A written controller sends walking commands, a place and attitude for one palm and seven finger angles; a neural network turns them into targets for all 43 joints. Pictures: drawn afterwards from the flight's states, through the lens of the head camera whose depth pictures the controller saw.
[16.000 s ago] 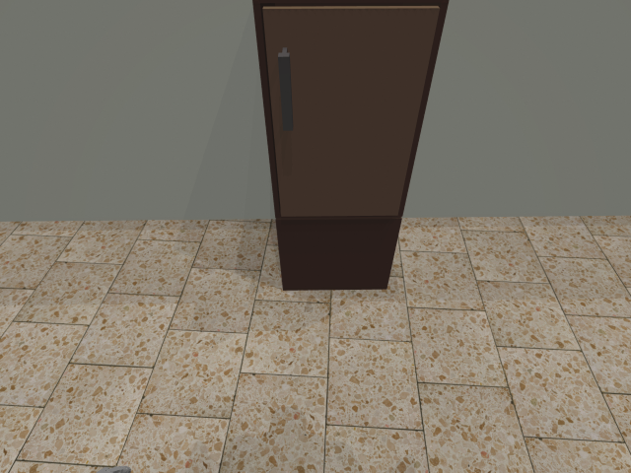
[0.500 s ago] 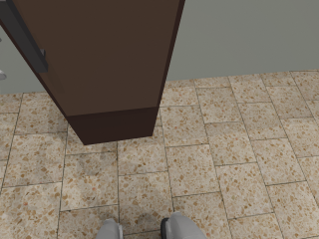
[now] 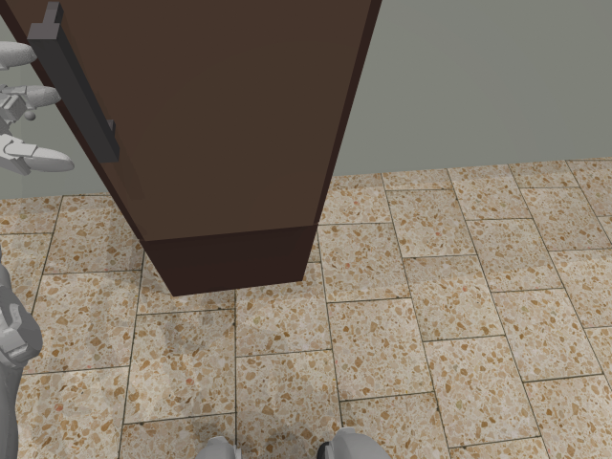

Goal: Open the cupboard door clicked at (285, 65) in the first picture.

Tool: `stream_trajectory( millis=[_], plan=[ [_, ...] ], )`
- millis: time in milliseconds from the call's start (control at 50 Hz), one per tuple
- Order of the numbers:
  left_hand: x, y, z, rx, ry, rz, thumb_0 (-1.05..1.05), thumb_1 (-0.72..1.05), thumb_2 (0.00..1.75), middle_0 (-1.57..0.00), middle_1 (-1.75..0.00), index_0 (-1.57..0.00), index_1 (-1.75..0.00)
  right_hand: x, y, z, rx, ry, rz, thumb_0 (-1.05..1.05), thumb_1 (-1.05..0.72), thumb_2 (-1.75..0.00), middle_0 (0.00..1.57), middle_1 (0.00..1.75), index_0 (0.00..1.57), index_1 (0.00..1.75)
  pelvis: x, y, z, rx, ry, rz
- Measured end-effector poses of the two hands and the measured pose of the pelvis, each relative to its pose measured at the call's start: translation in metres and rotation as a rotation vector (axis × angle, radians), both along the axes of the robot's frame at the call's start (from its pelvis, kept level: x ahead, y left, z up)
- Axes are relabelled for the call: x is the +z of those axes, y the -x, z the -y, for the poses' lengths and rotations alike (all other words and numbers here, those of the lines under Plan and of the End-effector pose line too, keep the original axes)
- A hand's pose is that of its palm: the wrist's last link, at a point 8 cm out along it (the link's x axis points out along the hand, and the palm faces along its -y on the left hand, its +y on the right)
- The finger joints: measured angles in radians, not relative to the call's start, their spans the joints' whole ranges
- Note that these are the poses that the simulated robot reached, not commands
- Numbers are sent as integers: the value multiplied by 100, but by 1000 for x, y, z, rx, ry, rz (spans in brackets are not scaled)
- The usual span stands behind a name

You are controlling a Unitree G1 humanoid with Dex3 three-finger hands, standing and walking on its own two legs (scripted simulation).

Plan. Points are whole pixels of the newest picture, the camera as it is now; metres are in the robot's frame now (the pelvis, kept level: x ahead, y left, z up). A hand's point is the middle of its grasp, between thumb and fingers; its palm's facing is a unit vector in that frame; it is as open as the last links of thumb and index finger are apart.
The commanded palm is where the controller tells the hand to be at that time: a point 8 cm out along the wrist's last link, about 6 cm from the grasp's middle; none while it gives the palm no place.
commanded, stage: slide the fingers in behind the handle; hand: left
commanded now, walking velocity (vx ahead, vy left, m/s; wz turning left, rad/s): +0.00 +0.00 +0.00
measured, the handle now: (84, 91) +0.54 +0.23 +0.12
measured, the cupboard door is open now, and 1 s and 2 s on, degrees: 0 0 0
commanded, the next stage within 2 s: close the thumb around the handle in 1.14 s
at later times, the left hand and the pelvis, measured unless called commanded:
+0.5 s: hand (69, 121) +0.49 +0.24 +0.13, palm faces +0.07 -1.00 +0.00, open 14.0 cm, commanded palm +0.47 +0.28 +0.12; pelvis -0.01 -0.02 +0.00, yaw +1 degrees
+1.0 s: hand (83, 115) +0.49 +0.22 +0.13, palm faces +0.07 -1.00 -0.02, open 13.6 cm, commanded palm +0.47 +0.27 +0.12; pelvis -0.02 -0.02 +0.00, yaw +1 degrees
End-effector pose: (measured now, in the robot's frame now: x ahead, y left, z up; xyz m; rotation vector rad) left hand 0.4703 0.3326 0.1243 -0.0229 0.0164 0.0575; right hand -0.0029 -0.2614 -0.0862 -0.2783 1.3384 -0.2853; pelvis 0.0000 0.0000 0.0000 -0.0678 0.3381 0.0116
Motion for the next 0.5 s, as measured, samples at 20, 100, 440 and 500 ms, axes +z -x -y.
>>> stream_trajectory(
  millis=[20,100,440,500],
  plan=[
    [-1,1,1,4,1,-5,-1,-50,30,-30,-120,-30,-120,0,-2,0,1,-3,4,0,-90,-89,20,30,21,30,0,-1,0,0,-1,3],
    [-1,5,3,16,-9,-21,-1,-50,30,-30,-120,-30,-120,-2,-8,2,8,-12,16,0,-90,-89,20,30,20,30,1,-2,2,4,-4,12],
    [2,10,37,4,-16,-27,-1,-50,30,-30,-120,-30,-120,-3,-7,21,21,-1,44,0,-90,-89,20,30,20,30,2,8,15,16,-17,37],
    [3,9,42,9,-26,-12,-1,-50,30,-30,-120,-30,-120,-4,-1,23,17,-1,39,0,-90,-89,20,30,20,30,2,11,17,15,-19,37]
  ],
)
